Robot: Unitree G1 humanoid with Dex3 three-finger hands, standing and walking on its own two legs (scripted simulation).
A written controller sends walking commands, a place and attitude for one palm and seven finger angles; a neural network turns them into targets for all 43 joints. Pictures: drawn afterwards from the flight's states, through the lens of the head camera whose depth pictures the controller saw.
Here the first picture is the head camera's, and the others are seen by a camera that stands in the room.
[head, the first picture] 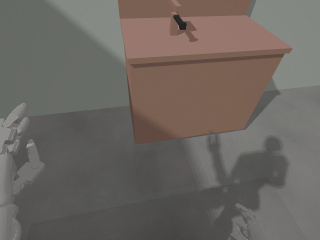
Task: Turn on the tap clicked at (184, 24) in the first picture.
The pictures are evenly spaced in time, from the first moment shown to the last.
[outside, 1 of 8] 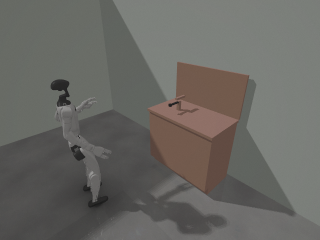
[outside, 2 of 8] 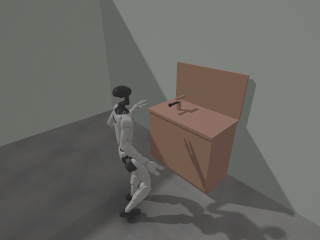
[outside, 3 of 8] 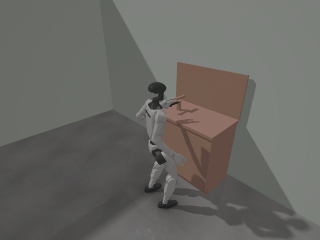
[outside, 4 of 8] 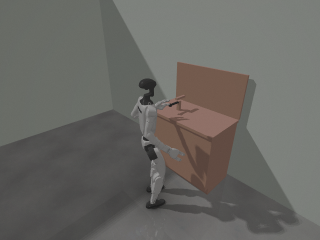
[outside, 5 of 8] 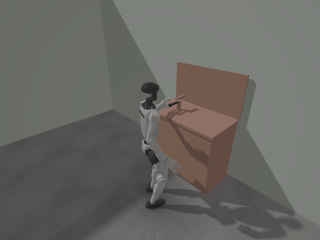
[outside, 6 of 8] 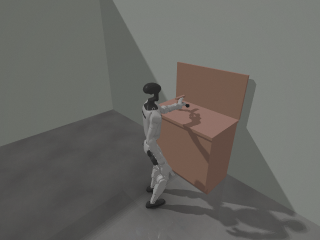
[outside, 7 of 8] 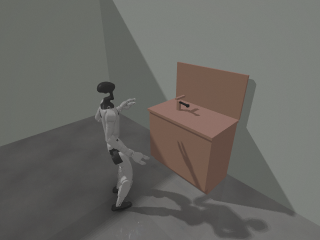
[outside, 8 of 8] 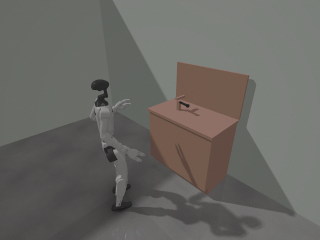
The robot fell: no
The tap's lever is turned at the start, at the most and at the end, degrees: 0 82 82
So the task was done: yes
